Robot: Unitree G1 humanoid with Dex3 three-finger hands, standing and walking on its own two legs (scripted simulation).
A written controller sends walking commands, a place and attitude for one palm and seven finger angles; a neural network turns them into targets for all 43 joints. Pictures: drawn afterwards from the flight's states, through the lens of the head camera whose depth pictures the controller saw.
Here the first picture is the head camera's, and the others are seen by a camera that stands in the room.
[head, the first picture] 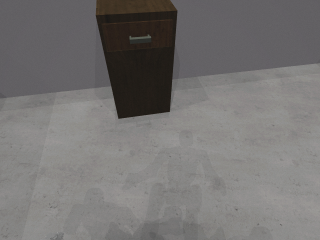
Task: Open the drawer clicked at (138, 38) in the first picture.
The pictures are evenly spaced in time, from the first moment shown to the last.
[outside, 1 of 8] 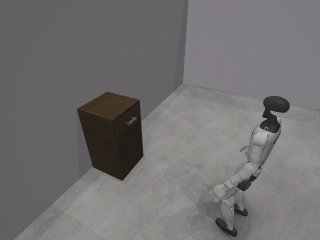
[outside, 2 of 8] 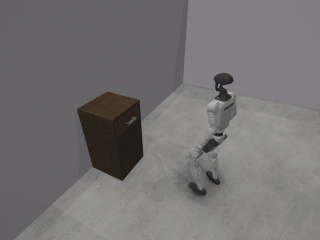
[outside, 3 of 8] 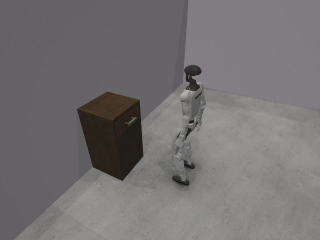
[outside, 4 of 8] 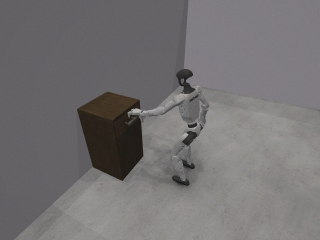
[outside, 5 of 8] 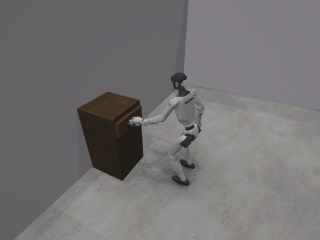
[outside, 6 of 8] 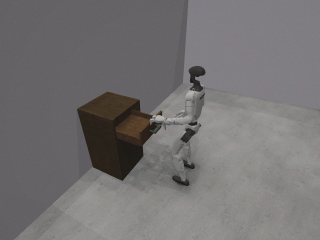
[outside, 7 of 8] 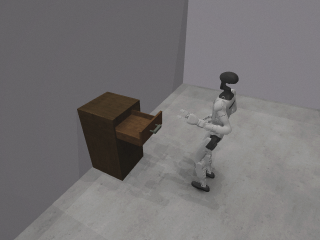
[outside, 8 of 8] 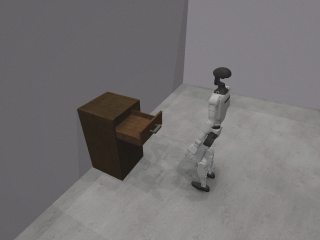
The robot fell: no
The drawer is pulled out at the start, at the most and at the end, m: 0.00 0.30 0.29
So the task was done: yes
